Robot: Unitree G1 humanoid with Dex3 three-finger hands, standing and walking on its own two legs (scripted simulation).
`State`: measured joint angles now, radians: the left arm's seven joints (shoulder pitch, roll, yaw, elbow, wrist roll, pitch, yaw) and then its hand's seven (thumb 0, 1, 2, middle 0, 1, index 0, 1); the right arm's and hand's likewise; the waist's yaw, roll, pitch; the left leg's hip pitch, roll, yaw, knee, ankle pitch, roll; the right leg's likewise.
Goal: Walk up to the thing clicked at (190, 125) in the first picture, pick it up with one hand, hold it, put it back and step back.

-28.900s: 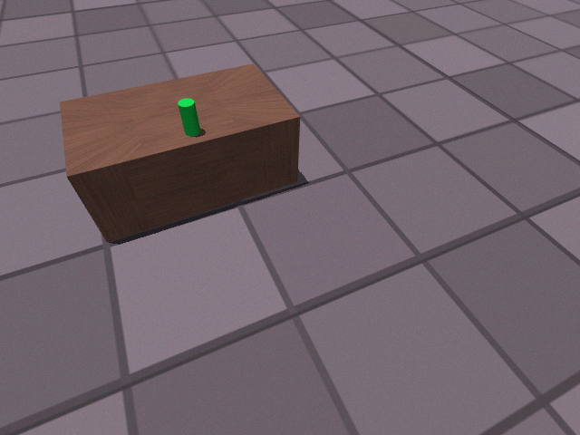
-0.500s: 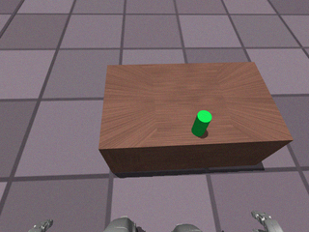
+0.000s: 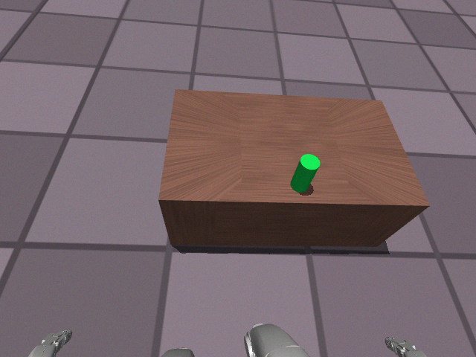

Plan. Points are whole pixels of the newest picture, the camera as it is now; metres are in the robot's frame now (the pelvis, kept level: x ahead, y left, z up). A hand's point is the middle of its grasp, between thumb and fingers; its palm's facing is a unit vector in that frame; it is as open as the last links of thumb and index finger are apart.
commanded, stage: step back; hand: right
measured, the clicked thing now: (304, 174) +0.67 -0.25 -0.31
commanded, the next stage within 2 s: none
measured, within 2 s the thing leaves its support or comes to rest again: neither
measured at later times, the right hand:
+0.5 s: hand out of the picture -0.06 -0.33 -0.16, palm faces -0.05 +0.92 -0.39, open 7.4 cm
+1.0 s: hand out of the picture -0.18 -0.36 -0.16, palm faces -0.03 +0.92 -0.39, open 7.4 cm
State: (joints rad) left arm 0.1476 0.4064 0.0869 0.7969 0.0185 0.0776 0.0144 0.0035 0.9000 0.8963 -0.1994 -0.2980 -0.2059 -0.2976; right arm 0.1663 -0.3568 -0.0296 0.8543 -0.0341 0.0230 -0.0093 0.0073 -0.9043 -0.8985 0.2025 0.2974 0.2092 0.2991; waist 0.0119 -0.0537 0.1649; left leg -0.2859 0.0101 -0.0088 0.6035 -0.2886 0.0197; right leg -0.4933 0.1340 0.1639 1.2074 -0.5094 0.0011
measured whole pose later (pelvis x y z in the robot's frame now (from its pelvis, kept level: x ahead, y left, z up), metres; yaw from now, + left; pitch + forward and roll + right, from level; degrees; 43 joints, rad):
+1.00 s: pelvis -0.32 -0.10 -0.01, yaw -2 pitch -2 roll +0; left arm 0.22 0.36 0.06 0.89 0.04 0.03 0.01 0.00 0.90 0.90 -0.20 -0.30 -0.21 -0.30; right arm 0.09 -0.41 -0.05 0.83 -0.02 0.09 -0.01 0.01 -0.91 -0.90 0.20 0.30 0.21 0.30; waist 0.04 0.05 0.15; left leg -0.53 -0.01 -0.11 0.89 -0.43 0.00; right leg -0.26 0.03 0.02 0.70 -0.40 -0.02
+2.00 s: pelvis -0.37 -0.07 +0.00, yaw +3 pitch -2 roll +0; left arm 0.11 0.37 0.03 1.04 0.01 -0.03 0.01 0.00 0.90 0.90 -0.20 -0.30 -0.21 -0.30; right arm 0.10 -0.34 -0.03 1.05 -0.02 0.00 0.00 0.01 -0.91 -0.90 0.20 0.30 0.21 0.30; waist 0.01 0.00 0.07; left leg -0.18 0.01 0.01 0.55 -0.34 0.00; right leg -0.23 -0.01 0.02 0.56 -0.30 0.01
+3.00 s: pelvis -0.39 -0.09 +0.02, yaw +4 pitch -2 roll +0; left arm 0.11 0.35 -0.01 1.15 0.01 -0.01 -0.01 0.00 0.90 0.90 -0.20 -0.30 -0.21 -0.30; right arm 0.11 -0.35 0.00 1.15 -0.01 -0.01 0.01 0.01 -0.91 -0.90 0.20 0.30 0.21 0.30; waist 0.00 0.01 0.05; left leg -0.09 0.02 0.00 0.31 -0.19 -0.02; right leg -0.15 0.01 0.00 0.33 -0.15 -0.01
